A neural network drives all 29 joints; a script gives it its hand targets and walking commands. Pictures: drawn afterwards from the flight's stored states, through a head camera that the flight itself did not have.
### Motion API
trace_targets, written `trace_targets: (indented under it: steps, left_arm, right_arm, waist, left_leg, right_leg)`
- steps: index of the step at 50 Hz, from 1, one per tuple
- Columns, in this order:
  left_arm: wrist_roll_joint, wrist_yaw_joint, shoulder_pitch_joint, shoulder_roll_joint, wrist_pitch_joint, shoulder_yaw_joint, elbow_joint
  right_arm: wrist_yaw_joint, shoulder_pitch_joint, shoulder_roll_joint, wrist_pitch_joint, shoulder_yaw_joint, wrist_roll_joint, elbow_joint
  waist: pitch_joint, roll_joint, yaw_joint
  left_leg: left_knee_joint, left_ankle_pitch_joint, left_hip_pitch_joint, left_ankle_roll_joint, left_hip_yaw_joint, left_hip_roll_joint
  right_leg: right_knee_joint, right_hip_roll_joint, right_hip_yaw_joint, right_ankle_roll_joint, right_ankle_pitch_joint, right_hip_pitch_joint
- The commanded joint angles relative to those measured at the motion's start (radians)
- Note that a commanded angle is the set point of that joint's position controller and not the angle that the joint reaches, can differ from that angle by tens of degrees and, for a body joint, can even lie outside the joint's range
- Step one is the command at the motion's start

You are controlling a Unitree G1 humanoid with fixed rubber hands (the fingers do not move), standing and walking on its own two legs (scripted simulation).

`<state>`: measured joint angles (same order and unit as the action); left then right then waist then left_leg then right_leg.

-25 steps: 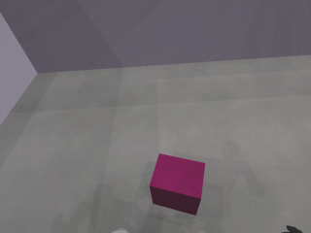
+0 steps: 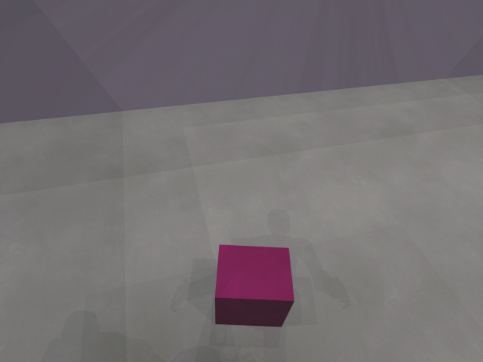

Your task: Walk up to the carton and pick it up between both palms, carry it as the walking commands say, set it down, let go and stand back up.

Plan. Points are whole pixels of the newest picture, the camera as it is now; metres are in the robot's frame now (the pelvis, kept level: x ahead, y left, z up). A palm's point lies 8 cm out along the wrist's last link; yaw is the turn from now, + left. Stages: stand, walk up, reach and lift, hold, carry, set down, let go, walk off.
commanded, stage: walk up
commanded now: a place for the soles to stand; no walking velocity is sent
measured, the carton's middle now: (251, 286) +0.52 -0.09 -0.60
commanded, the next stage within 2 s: none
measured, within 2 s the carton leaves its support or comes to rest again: neither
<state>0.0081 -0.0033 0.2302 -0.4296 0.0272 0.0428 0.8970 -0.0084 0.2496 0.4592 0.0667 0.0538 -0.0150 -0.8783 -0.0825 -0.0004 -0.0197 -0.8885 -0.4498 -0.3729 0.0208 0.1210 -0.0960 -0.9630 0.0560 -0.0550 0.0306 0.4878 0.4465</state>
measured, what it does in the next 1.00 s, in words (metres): steps on the spot: right foot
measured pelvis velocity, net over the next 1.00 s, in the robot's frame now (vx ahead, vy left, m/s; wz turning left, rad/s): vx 0.04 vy -0.04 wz -0.09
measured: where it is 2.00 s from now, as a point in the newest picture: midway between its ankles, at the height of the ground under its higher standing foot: outside the picture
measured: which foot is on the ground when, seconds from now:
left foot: down 0.00-1.00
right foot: up 0.00-0.14, down 0.16-1.00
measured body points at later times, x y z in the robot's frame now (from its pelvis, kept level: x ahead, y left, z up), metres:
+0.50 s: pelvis +0.01 -0.03 +0.02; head +0.00 -0.04 +0.47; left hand +0.12 +0.29 -0.09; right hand +0.08 -0.37 -0.09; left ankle +0.02 +0.10 -0.70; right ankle +0.04 -0.15 -0.70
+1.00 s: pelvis +0.04 -0.04 +0.04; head +0.04 -0.04 +0.49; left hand +0.19 +0.26 -0.07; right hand +0.10 -0.36 -0.08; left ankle +0.02 +0.10 -0.70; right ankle +0.04 -0.15 -0.70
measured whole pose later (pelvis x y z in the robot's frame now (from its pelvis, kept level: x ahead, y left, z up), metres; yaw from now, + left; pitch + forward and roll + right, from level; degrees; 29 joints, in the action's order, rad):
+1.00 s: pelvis +0.04 -0.04 +0.04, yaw -5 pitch -2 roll +1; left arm 0.00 0.02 0.02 -0.37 0.02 0.01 1.10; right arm 0.00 0.09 0.39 0.04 0.02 -0.01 -1.09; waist -0.05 0.00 -0.02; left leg -0.44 -0.28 -0.12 -0.03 0.11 -0.07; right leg -0.49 0.01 -0.03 0.01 0.23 0.21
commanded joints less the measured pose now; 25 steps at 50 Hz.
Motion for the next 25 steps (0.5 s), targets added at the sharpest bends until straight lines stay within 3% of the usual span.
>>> trace_targets:
  steps: [1,2,3,5,7,8,9,10,11,13,15,17,18,20,22,23,25]
  left_arm:
    - [-0.009,-0.008,-0.02,-0.204,0.016,0.063,-0.034]
    - [-0.009,-0.004,-0.017,-0.203,0.017,0.064,-0.024]
    - [-0.009,-0.003,-0.026,-0.191,0.018,0.061,-0.011]
    - [-0.01,0.001,-0.032,-0.174,0.013,0.055,0.005]
    - [-0.006,0.001,-0.037,-0.169,0.014,0.054,0.021]
    - [-0.001,0.002,-0.047,-0.188,0.018,0.062,0.024]
    - [0.004,0.0,-0.037,-0.215,0.022,0.073,0.031]
    - [-0.002,0.002,-0.068,-0.249,0.024,0.069,0.021]
    - [-0.011,0.002,-0.073,-0.245,0.02,0.065,0.024]
    - [-0.017,0.008,-0.078,-0.204,0.009,0.051,0.042]
    - [-0.011,0.009,-0.094,-0.202,0.006,0.047,0.052]
    - [-0.002,0.01,-0.1,-0.23,0.011,0.056,0.061]
    - [0.001,0.012,-0.11,-0.242,0.013,0.057,0.06]
    - [0.004,0.012,-0.102,-0.253,0.017,0.056,0.076]
    - [0.007,0.008,-0.102,-0.274,0.02,0.056,0.086]
    - [0.01,0.006,-0.13,-0.268,0.019,0.054,0.079]
    - [0.008,0.005,-0.212,-0.223,0.015,0.04,0.069]
  right_arm:
    - [-0.018,-0.032,0.27,0.027,0.059,0.0,0.047]
    - [-0.017,-0.037,0.269,0.026,0.061,-0.002,0.043]
    - [-0.015,-0.06,0.261,0.023,0.055,-0.001,0.039]
    - [-0.012,-0.064,0.263,0.016,0.057,0.003,0.03]
    - [-0.009,-0.082,0.239,0.007,0.043,0.009,0.022]
    - [-0.008,-0.056,0.22,0.004,0.038,0.011,0.019]
    - [-0.007,-0.052,0.2,0.002,0.03,0.013,0.019]
    - [-0.01,-0.057,0.188,0.001,0.025,0.021,0.017]
    - [-0.014,-0.069,0.184,-0.003,0.027,0.023,0.012]
    - [-0.01,-0.126,0.223,0.0,0.039,0.013,0.004]
    - [-0.006,-0.13,0.227,-0.005,0.035,0.007,-0.006]
    - [-0.002,-0.13,0.22,-0.015,0.034,0.006,-0.021]
    - [-0.002,-0.129,0.208,-0.02,0.035,0.006,-0.028]
    - [0.001,-0.144,0.191,-0.023,0.032,0.01,-0.038]
    - [0.006,-0.136,0.168,-0.027,0.029,0.011,-0.051]
    - [0.007,-0.124,0.161,-0.027,0.033,0.008,-0.06]
    - [0.006,-0.073,0.154,-0.018,0.028,0.006,-0.1]
  waist:
    - [-0.005,0.113,0.004]
    - [0.009,0.165,0.003]
    - [0.011,0.181,0.007]
    - [0.033,0.226,0.002]
    - [0.052,0.187,0.023]
    - [0.074,0.136,0.022]
    - [0.11,0.105,0.021]
    - [0.106,0.048,0.011]
    - [0.105,0.056,0.012]
    - [0.098,0.133,0.018]
    - [0.079,0.091,0.018]
    - [0.065,0.03,0.021]
    - [0.049,-0.019,0.014]
    - [0.029,-0.053,0.016]
    - [0.04,-0.128,0.013]
    - [0.039,-0.144,0.005]
    - [0.036,-0.135,-0.028]
  left_leg:
    - [0.481,0.192,0.128,0.192,-0.479,-0.318]
    - [0.461,0.27,0.13,0.167,-0.41,-0.287]
    - [0.448,0.325,0.118,0.143,-0.348,-0.264]
    - [0.408,0.456,0.127,0.127,-0.275,-0.255]
    - [0.345,0.508,0.064,0.09,-0.17,-0.215]
    - [0.304,0.508,0.033,0.062,-0.13,-0.188]
    - [0.258,0.444,-0.009,0.038,-0.091,-0.163]
    - [0.251,0.33,-0.041,0.014,-0.082,-0.113]
    - [0.293,0.176,0.0,0.021,-0.105,-0.088]
    - [0.41,0.001,0.039,0.06,-0.153,-0.148]
    - [0.412,-0.053,0.025,0.079,-0.154,-0.185]
    - [0.364,-0.117,-0.014,0.066,-0.118,-0.155]
    - [0.312,-0.132,-0.016,0.051,-0.078,-0.099]
    - [0.25,-0.118,-0.023,0.026,-0.057,-0.016]
    - [0.192,-0.106,0.005,0.022,-0.058,0.025]
    - [0.193,-0.078,0.019,0.024,-0.064,0.029]
    - [0.334,-0.003,0.107,0.034,-0.096,0.022]
  right_leg:
    - [-0.018,-0.059,-0.033,0.007,0.033,0.144]
    - [0.013,-0.066,-0.022,0.007,0.026,0.11]
    - [0.049,-0.063,0.007,0.009,0.023,0.067]
    - [0.116,-0.062,0.053,0.014,-0.031,0.006]
    - [0.286,-0.058,0.089,0.018,-0.208,-0.147]
    - [0.316,-0.061,0.062,0.03,-0.338,-0.221]
    - [0.299,-0.1,-0.01,0.049,-0.476,-0.288]
    - [0.29,-0.147,-0.101,0.075,-0.525,-0.277]
    - [0.272,-0.152,-0.115,0.104,-0.479,-0.2]
    - [0.228,-0.092,0.014,0.054,-0.405,-0.152]
    - [0.261,-0.099,0.027,0.041,-0.293,-0.149]
    - [0.325,-0.112,-0.048,0.057,-0.21,-0.168]
    - [0.366,-0.135,-0.108,0.077,-0.171,-0.149]
    - [0.465,-0.196,-0.272,0.119,-0.088,-0.114]
    - [0.567,-0.251,-0.369,0.143,0.056,-0.084]
    - [0.588,-0.259,-0.365,0.145,0.088,-0.076]
    - [0.564,-0.22,-0.271,0.099,0.015,-0.032]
